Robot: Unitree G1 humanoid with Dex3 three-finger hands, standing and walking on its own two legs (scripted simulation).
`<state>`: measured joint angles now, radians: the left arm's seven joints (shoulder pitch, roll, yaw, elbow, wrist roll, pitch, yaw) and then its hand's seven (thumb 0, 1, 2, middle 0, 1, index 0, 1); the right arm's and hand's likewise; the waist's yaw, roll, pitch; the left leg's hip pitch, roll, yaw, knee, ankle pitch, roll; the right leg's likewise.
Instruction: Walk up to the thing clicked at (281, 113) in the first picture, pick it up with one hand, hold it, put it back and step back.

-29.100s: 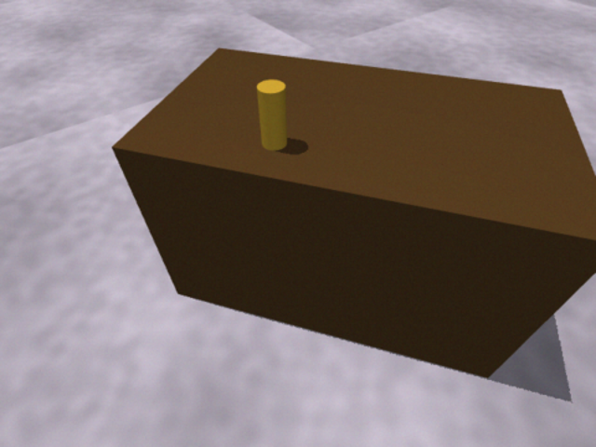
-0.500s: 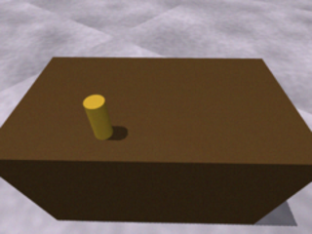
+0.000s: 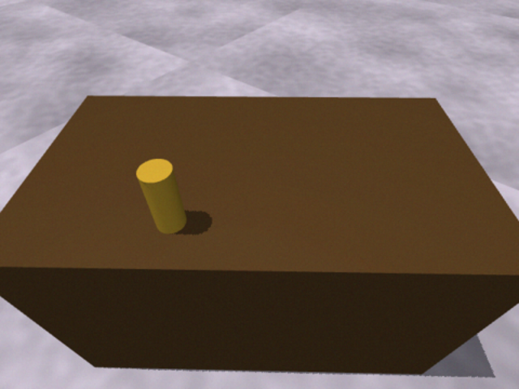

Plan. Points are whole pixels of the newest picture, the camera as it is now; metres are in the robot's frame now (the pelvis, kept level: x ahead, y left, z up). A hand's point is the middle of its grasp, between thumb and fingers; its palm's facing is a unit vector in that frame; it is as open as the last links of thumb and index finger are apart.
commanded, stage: stand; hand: left
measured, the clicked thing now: (163, 198) +0.49 +0.22 +0.00
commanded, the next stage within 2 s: step back in 0.18 s
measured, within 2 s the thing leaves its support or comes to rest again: neither
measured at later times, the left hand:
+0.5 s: hand out of the picture +0.10 +0.31 -0.18, palm faces -0.01 -0.93 -0.38, open 7.4 cm
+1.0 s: hand out of the picture +0.00 +0.30 -0.16, palm faces -0.06 -0.91 -0.40, open 7.4 cm
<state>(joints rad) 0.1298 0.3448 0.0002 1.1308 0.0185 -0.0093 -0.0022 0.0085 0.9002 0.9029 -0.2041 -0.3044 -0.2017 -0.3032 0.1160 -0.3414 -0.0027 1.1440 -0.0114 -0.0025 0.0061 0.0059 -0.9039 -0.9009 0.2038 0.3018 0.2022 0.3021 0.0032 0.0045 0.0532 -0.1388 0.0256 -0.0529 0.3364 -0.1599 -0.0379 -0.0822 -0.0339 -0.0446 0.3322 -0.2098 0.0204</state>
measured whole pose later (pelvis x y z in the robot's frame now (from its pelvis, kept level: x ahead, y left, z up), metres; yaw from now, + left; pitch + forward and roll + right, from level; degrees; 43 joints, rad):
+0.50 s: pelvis -0.04 +0.05 -0.03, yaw +1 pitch -1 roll -1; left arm 0.02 0.39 0.06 0.94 0.01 0.06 0.01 0.01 0.90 0.90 -0.21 -0.30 -0.20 -0.30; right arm 0.14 -0.41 -0.07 0.98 -0.01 0.03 0.01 0.00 -0.91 -0.90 0.20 0.30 0.20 0.30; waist -0.02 -0.02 0.18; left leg -0.30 -0.03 -0.02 0.71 -0.38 0.04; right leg -0.36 -0.08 0.02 0.75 -0.39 0.01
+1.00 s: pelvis -0.10 +0.05 -0.02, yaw -4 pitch -3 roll +2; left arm 0.15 0.35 0.06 0.88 0.03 0.03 0.00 0.01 0.90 0.90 -0.21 -0.30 -0.20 -0.30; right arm 0.09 -0.36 -0.04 0.89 0.01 0.06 -0.02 0.01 -0.90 -0.90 0.21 0.30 0.20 0.30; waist 0.02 0.02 0.18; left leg -0.41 -0.09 -0.07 1.01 -0.53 0.02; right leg -0.26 0.03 0.06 0.64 -0.33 -0.04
